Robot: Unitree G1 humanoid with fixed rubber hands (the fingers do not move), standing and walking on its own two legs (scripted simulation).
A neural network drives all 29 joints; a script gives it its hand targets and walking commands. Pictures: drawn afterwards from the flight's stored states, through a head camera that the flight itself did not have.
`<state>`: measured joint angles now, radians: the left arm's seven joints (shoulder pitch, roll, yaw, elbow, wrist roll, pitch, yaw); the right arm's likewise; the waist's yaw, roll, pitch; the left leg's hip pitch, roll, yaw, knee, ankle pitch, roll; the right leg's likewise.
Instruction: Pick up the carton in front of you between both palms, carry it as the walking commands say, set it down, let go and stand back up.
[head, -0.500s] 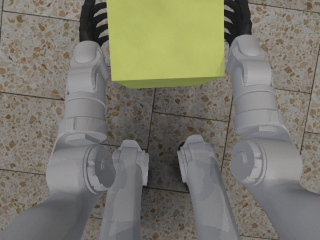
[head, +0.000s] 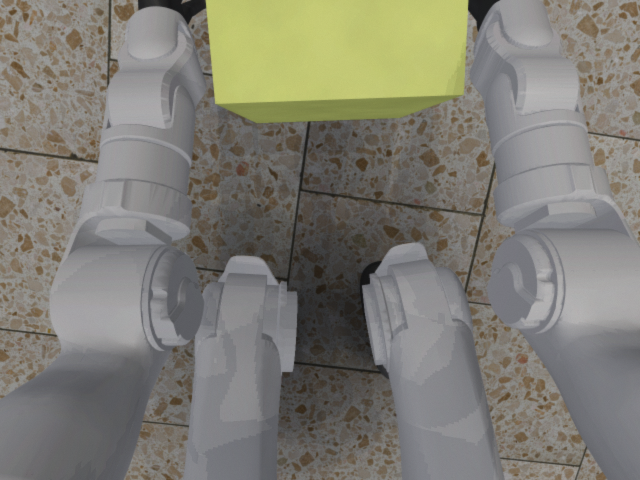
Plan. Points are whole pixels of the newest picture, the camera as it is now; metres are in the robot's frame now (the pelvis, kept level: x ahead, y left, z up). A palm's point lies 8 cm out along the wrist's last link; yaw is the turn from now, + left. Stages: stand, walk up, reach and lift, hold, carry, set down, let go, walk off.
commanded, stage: set down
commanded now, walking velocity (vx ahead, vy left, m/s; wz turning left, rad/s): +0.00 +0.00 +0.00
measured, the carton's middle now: (329, 17) +0.56 -0.03 -0.24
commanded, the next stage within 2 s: none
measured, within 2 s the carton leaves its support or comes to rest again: rests again in 0.24 s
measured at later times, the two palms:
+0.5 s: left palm (169, 28) +0.54 +0.12 -0.18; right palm (490, 27) +0.52 -0.18 -0.18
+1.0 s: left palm (172, 35) +0.54 +0.13 -0.20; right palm (484, 33) +0.52 -0.19 -0.20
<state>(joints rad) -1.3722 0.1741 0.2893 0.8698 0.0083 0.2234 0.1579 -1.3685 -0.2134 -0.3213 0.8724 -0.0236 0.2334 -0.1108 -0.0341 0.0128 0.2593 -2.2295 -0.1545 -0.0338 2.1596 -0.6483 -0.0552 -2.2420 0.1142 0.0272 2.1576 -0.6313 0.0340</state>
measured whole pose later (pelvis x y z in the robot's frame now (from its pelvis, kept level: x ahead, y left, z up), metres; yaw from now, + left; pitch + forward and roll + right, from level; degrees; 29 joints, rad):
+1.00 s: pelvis -0.02 +0.00 -0.02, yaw +0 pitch +31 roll +0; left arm -1.51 0.25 0.35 1.07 0.09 0.14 0.02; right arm -1.49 -0.27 -0.39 1.05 -0.12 0.14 0.03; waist -0.03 0.01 0.50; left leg -2.16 -0.12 -0.01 2.26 -0.64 -0.03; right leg -2.17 0.07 0.01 2.25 -0.63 0.02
